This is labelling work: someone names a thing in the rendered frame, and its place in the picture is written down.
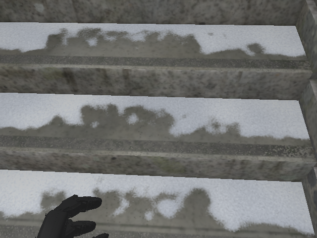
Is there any left robot hand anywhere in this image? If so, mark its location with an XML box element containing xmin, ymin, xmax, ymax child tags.
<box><xmin>35</xmin><ymin>195</ymin><xmax>109</xmax><ymax>238</ymax></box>

